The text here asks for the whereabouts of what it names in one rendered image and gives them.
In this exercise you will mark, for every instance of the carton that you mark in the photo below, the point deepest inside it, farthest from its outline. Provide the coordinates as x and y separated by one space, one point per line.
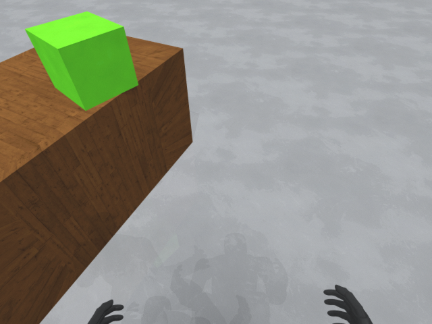
86 57

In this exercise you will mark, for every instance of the left robot hand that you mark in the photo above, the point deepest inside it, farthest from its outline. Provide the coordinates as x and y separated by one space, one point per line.
105 309

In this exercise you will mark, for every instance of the right robot hand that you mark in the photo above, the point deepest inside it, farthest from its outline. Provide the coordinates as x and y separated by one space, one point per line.
355 314

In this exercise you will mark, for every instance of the pedestal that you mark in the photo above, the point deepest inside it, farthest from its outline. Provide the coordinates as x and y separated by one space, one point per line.
70 178

